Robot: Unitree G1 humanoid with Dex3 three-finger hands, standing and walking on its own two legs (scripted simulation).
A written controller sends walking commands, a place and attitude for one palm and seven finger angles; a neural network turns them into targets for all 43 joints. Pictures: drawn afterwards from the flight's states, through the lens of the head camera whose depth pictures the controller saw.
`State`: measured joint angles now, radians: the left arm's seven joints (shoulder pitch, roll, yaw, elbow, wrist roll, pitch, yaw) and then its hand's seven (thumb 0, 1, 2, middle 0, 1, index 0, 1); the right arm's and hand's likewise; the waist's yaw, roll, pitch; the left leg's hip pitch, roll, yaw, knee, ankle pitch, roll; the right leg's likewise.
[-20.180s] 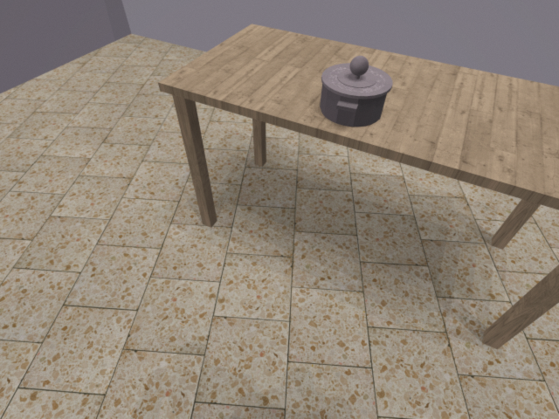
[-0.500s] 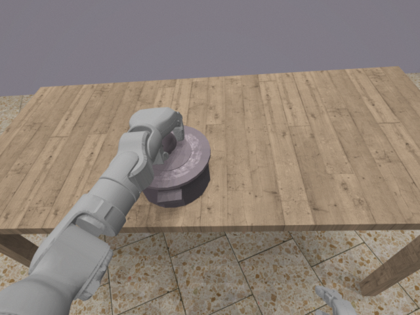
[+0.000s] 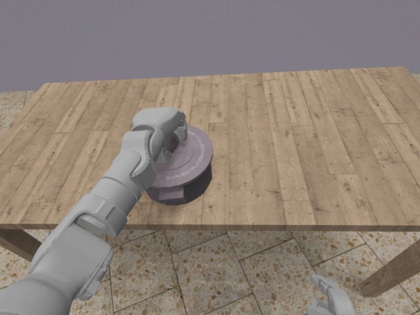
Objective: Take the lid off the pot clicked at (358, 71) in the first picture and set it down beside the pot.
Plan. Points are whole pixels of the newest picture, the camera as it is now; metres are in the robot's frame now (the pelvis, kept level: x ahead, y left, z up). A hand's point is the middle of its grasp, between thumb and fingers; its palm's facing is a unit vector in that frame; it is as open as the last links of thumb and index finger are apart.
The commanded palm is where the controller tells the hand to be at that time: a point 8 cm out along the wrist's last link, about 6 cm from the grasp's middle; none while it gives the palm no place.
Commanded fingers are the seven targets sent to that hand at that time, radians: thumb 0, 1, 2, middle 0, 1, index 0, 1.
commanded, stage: close the fingers and squeeze the knob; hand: left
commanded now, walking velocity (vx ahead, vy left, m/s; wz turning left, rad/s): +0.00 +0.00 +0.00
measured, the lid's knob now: (167, 141) +0.45 +0.11 +0.08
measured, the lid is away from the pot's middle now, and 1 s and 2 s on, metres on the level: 0.01 0.01 0.02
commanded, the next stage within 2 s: lift the lid straight up in 0.30 s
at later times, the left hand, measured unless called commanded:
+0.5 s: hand (161, 145) +0.42 +0.11 +0.10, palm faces -0.28 -0.04 -0.96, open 7.7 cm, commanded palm +0.41 +0.12 +0.18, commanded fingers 0.00 0.58 1.07 -0.86 -0.97 -0.88 -0.99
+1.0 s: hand (160, 128) +0.43 +0.10 +0.15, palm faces -0.22 -0.03 -0.97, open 7.7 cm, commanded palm +0.41 +0.11 +0.22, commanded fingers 0.00 0.59 1.07 -0.86 -0.97 -0.88 -0.99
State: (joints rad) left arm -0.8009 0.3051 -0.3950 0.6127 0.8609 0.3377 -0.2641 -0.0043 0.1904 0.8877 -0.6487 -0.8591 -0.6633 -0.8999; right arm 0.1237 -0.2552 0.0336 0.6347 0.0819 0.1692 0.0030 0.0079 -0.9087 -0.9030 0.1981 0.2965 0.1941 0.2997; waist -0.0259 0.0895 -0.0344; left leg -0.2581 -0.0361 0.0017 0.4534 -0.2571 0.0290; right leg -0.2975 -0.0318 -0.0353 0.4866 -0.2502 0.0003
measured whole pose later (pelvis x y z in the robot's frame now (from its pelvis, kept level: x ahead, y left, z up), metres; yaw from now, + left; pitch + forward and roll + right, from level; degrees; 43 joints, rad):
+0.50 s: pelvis +0.00 +0.00 +0.00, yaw -1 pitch +3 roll +0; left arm -0.78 0.32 -0.38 0.59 0.86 0.32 -0.25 0.00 0.18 0.91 -0.66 -0.86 -0.68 -0.89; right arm 0.15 -0.26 0.02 0.64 0.08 0.16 0.00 0.01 -0.91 -0.90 0.20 0.30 0.19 0.30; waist -0.04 0.09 -0.03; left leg -0.25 -0.04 0.01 0.45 -0.25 0.03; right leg -0.29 -0.03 -0.03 0.47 -0.24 0.01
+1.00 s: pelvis +0.00 +0.00 +0.00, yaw +0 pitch +2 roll +1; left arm -0.87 0.33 -0.40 0.57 0.85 0.36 -0.31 0.01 0.17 0.90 -0.67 -0.85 -0.69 -0.89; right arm 0.12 -0.26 0.04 0.65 0.08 0.13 0.00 0.01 -0.91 -0.90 0.20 0.30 0.19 0.30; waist -0.02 0.10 -0.03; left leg -0.23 -0.04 0.00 0.43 -0.24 0.03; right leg -0.27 -0.04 -0.03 0.47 -0.24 0.01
